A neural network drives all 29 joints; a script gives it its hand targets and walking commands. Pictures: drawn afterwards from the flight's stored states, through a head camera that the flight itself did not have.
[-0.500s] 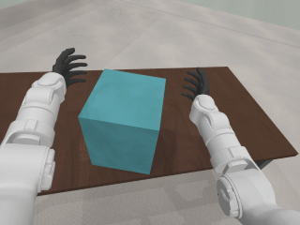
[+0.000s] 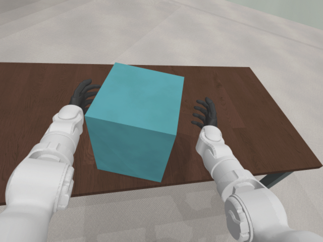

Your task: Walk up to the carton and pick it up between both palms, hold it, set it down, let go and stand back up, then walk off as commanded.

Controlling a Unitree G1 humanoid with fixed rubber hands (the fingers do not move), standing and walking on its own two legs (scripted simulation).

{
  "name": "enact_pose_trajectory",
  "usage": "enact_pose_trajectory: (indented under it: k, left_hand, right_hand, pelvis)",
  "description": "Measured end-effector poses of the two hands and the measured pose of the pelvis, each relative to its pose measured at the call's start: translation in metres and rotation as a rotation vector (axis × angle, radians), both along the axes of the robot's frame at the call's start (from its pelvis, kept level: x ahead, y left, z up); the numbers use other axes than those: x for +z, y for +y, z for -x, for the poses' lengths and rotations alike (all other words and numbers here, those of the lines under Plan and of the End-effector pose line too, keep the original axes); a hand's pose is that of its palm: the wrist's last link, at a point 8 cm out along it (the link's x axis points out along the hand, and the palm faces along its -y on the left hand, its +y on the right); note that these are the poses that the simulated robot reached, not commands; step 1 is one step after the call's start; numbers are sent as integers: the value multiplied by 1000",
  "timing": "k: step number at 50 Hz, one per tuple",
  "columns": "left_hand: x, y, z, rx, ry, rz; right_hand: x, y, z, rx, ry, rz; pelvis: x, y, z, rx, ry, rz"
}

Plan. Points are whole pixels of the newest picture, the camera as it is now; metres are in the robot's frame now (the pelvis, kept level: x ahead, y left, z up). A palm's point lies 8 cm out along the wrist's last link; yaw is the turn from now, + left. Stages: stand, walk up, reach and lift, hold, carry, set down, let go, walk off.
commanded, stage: reach and lift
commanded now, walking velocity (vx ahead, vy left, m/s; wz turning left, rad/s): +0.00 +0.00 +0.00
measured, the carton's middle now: (139, 124) +0.45 -0.02 +0.01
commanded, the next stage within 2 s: none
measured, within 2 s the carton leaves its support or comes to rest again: neither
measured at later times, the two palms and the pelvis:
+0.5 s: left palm (82, 114) +0.48 +0.13 +0.05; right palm (196, 131) +0.38 -0.17 +0.04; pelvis +0.00 +0.01 -0.01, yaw +0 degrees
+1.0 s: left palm (83, 114) +0.47 +0.13 +0.05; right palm (190, 134) +0.38 -0.15 +0.04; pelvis +0.01 +0.02 +0.00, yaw +1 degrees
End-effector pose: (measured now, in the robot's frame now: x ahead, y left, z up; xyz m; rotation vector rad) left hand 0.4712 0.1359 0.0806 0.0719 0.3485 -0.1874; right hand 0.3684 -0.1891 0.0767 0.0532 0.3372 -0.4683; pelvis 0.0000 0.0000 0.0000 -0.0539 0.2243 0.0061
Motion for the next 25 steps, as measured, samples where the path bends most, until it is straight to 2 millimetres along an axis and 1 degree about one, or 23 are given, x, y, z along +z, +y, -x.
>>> enact_pose_trajectory:
  k: [5, 10, 19, 25]
  left_hand:
    - [-21, -1, 2, -5, 2, -2]
    - [-30, -2, 0, -11, -17, 0]
    - [-33, -4, -5, -30, -36, -10]
    - [-32, -5, -6, -41, -42, -20]
  right_hand:
    - [-19, 0, 3, -5, 9, 14]
    - [-30, 1, 2, -6, 5, 22]
    - [-33, 10, -6, -5, -16, 28]
    - [-32, 21, -12, -1, -26, 23]
  pelvis:
    - [-6, 1, 4, 3, 54, 7]
    - [-11, 4, 6, 5, 99, 13]
    - [-14, 10, 4, 7, 125, 20]
    - [-13, 15, 0, 10, 119, 23]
